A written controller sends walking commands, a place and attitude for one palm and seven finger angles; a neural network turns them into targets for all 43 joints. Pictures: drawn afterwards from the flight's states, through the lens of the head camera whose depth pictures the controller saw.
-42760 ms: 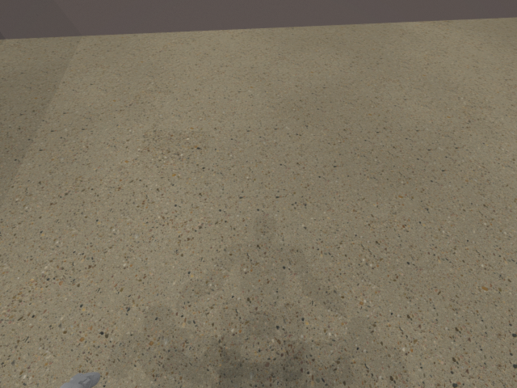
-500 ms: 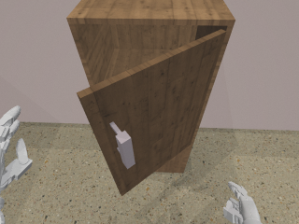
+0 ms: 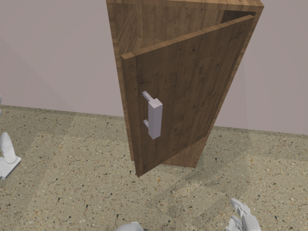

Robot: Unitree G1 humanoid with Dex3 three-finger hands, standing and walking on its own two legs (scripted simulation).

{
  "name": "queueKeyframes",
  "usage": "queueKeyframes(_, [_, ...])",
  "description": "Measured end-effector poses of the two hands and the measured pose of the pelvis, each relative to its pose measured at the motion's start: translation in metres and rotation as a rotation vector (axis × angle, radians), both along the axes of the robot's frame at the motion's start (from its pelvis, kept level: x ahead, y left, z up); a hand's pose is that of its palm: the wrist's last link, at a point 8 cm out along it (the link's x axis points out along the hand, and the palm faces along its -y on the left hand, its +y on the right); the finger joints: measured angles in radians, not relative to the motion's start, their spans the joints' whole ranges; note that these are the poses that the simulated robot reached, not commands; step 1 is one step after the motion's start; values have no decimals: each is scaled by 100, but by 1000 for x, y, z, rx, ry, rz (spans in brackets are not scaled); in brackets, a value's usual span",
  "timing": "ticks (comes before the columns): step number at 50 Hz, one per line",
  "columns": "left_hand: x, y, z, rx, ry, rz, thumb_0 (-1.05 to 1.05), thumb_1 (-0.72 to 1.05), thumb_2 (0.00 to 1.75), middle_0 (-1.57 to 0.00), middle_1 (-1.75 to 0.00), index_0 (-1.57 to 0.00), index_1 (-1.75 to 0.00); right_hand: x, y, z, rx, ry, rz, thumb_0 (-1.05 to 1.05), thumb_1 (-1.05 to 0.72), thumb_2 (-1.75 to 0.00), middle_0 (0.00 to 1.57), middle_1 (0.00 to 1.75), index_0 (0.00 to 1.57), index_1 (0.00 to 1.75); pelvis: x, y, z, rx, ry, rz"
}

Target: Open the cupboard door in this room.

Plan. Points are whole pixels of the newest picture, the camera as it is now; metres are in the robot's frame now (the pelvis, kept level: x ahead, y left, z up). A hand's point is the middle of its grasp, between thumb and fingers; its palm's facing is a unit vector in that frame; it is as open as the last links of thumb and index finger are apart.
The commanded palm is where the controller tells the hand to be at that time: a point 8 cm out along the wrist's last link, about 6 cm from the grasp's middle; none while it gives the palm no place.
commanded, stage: step back with the hand held close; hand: left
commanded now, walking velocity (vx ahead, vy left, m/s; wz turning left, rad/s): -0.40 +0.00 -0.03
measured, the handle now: (150, 115) +0.39 +0.04 +0.10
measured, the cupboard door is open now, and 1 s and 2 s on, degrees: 40 40 40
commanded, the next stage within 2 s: stop stepping back and stand still in 0.32 s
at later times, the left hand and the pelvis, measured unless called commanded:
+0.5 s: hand out of the picture +0.11 +0.25 +0.19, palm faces +0.27 -0.83 -0.50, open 7.4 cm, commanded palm +0.05 +0.30 +0.19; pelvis -0.12 +0.01 +0.01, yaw -6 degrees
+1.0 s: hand out of the picture +0.04 +0.26 +0.19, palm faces +0.31 -0.84 -0.45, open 7.4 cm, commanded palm -0.01 +0.31 +0.19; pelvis -0.18 +0.03 +0.02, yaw -6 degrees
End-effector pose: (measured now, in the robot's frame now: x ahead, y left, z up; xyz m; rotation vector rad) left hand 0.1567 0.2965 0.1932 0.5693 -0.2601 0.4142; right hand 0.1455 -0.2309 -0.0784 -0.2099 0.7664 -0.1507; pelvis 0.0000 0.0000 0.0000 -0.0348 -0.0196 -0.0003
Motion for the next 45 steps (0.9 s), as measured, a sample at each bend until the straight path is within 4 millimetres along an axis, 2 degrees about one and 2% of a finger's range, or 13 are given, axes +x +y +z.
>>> queueKeyframes(3, [-12,3,-2,-30,-25,-8,1,89,90,-21,-30,-21,-31,-10,4,2,-14,21,9,1,-90,-90,21,30,20,30,-7,6,1,11,2,-12])
queueKeyframes(8, [-15,21,-5,-29,-71,-39,1,88,90,-21,-30,-21,-31,-24,9,9,-67,2,-4,1,-90,-90,21,30,20,30,-27,20,-2,6,5,-5])
queueKeyframes(13, [-25,31,4,-28,-63,-53,1,89,90,-21,-30,-21,-31,-44,21,25,-46,-44,-26,1,-91,-90,21,30,20,30,-48,24,8,-19,21,-38])
queueKeyframes(20, [-47,8,11,-60,-43,-161,1,89,90,-21,-30,-21,-31,-83,27,31,-18,-54,-27,1,-90,-90,21,30,20,30,-85,24,16,-30,64,-87])
queueKeyframes(25, [-76,-8,13,34,7,-219,1,89,90,-21,-30,-21,-31,-117,18,17,12,-55,-33,1,-90,-90,21,30,20,30,-122,15,6,11,80,-103])
queueKeyframes(27, [-91,-12,14,42,39,-228,1,89,90,-21,-30,-21,-31,-135,13,11,21,-20,-49,1,-90,-90,21,30,20,30,-135,14,8,-4,62,-104])
queueKeyframes(31, [-114,-9,15,24,55,-184,1,88,90,-21,-31,-22,-31,-175,1,10,12,39,-111,1,-90,-90,21,30,20,30,-139,13,14,34,48,-151])
queueKeyframes(36, [-113,8,2,-67,-25,-103,1,88,90,-21,-31,-22,-31,-206,-15,5,-52,52,-171,1,-90,-90,21,30,20,30,-142,19,8,19,24,-111])
queueKeyframes(40, [-112,10,-7,-118,-28,-107,1,89,90,-21,-30,-21,-31,-216,-17,14,-71,19,-195,2,-91,-90,21,30,20,30,-154,24,10,31,-4,-122])
queueKeyframes(45, [-127,1,2,-66,-24,-189,1,89,90,-21,-30,-21,-31,-219,-6,28,-63,-59,-182,2,-91,-90,20,30,20,30,-168,25,13,18,-3,-117])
